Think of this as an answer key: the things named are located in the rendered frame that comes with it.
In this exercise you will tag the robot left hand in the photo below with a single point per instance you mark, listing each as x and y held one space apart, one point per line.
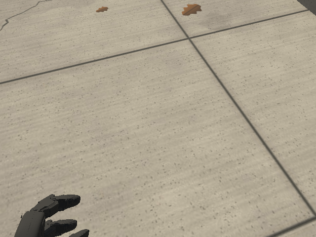
33 222

